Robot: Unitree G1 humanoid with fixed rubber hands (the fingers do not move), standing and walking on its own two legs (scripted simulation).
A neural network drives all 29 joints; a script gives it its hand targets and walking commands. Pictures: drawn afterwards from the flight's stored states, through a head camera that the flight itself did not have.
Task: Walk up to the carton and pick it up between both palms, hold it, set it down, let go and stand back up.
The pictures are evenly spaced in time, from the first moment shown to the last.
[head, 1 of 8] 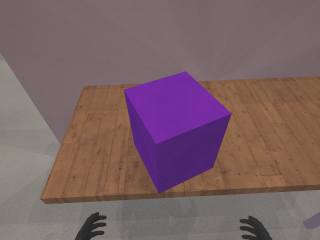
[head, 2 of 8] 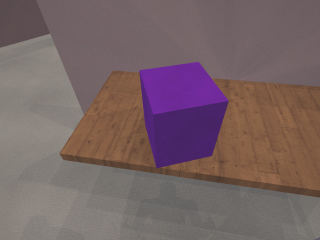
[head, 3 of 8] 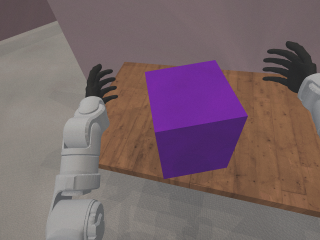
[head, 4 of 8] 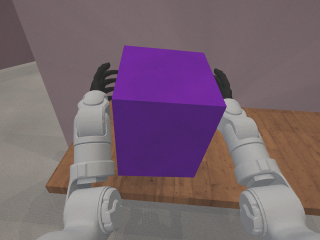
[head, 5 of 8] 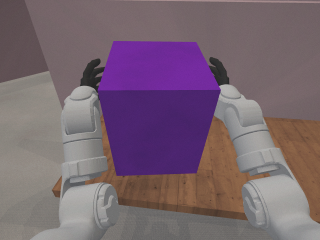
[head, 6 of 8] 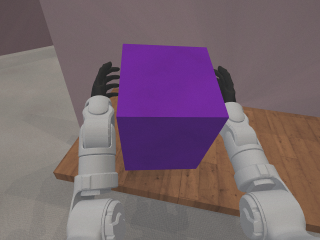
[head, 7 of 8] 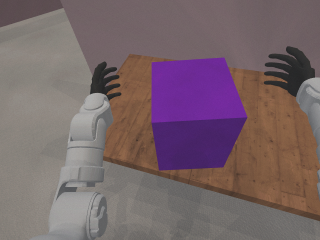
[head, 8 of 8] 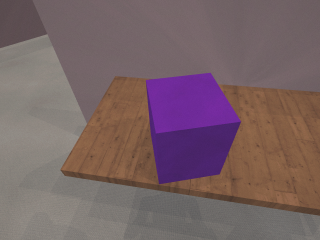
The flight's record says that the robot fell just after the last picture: no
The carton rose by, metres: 0.23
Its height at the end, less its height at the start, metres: +0.00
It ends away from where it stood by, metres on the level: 0.01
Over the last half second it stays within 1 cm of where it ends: yes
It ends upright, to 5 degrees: yes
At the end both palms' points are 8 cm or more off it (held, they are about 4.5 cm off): yes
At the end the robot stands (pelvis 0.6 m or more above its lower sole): yes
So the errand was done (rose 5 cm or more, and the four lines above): yes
